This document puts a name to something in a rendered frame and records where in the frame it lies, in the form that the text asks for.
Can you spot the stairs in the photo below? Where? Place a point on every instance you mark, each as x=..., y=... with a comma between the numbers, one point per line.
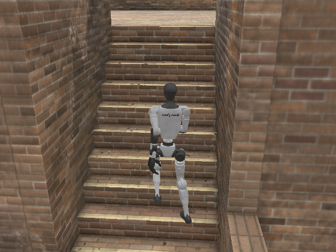
x=119, y=213

